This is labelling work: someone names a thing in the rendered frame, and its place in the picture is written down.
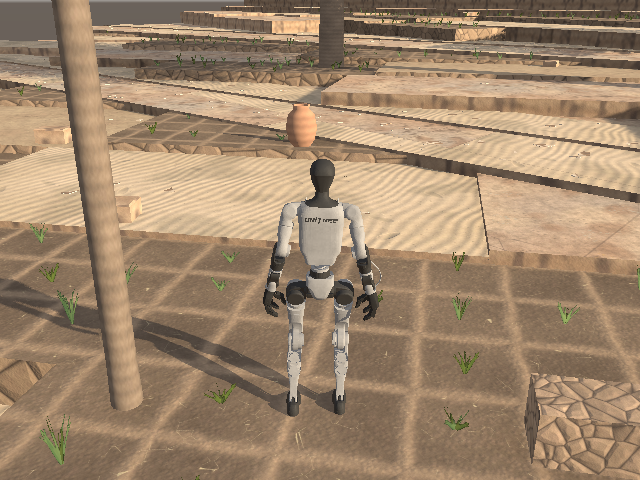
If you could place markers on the left robot hand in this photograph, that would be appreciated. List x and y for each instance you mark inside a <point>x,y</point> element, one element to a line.
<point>268,301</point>

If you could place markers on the robot right forearm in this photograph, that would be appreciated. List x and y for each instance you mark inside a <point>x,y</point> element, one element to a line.
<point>366,274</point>

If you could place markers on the right robot foot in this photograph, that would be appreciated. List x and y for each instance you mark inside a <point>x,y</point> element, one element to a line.
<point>339,406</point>

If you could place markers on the robot foot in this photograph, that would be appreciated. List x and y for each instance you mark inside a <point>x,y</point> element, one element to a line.
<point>339,406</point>
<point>293,407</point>

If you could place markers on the robot left forearm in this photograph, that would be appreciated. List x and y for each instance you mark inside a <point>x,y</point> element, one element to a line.
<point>275,271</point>

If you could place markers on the robot right upper arm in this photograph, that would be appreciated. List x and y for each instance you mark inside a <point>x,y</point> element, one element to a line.
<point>353,213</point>

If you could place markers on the robot left upper arm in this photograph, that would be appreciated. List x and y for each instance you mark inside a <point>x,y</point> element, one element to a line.
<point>289,212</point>

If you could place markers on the right robot hand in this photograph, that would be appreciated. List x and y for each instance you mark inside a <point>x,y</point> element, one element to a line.
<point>372,307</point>

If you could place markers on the left robot foot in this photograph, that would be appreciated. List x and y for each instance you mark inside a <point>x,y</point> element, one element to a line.
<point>293,407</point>

